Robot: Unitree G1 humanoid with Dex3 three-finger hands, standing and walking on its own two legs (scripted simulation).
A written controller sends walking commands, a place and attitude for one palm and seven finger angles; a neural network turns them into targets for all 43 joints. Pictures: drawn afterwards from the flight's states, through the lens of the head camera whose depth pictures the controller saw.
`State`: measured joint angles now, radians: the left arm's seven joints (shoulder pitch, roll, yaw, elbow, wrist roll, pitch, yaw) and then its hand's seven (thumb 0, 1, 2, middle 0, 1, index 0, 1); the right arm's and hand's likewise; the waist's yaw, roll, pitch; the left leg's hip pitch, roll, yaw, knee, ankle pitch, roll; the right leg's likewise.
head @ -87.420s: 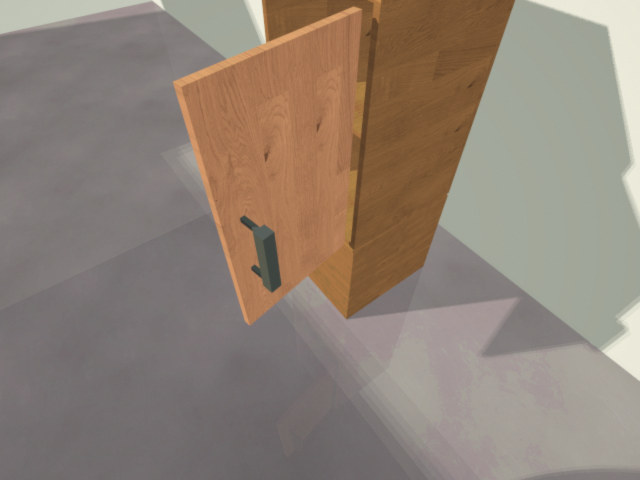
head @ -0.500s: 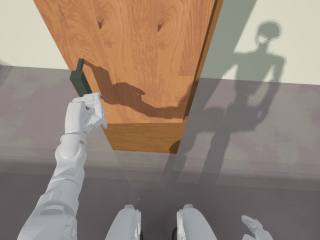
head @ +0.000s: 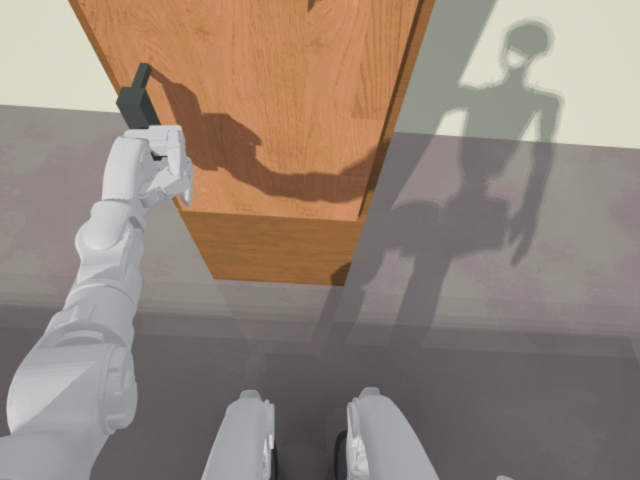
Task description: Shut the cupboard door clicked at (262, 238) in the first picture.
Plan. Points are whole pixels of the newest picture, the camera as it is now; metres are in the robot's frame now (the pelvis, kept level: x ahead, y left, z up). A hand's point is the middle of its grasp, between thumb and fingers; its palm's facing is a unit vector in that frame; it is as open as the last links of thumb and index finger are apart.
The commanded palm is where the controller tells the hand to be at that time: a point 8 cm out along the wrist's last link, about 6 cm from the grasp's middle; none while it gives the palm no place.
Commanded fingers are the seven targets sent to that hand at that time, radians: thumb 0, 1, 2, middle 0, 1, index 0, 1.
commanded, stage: push the door shut along its arc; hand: left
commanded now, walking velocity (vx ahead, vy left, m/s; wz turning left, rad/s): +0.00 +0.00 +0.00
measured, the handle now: (158, 130) +0.55 +0.20 +0.05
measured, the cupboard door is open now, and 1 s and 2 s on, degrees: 0 0 0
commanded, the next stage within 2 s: pull the fist back off the door in 0.10 s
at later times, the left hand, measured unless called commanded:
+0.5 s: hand (192, 171) +0.48 +0.15 +0.05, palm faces +0.06 -1.00 -0.05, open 3.2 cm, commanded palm +0.47 +0.18 +0.05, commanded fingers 0.00 0.90 0.90 -1.30 -1.50 -1.30 -1.50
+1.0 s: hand (197, 205) +0.43 +0.14 +0.05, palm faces +0.02 -1.00 -0.02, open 3.1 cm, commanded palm +0.39 +0.19 +0.05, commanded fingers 0.00 0.90 0.90 -1.30 -1.50 -1.30 -1.50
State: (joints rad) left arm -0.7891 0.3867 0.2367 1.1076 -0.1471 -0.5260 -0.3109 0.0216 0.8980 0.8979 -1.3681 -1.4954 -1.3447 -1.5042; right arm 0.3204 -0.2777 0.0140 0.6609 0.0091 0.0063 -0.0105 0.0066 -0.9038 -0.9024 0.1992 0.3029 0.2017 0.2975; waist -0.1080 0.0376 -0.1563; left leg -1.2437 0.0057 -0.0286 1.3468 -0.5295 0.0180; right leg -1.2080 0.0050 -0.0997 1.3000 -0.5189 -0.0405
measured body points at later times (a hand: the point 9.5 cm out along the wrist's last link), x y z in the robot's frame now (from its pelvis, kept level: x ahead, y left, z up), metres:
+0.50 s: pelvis -0.04 +0.01 -0.02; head +0.08 +0.04 +0.41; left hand +0.47 +0.20 +0.06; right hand +0.01 -0.25 -0.12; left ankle +0.05 +0.11 -0.60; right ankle +0.05 -0.10 -0.61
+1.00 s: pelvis +0.02 +0.01 +0.02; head +0.13 +0.01 +0.46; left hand +0.42 +0.19 +0.05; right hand +0.08 -0.25 -0.10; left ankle +0.05 +0.11 -0.61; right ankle +0.05 -0.10 -0.60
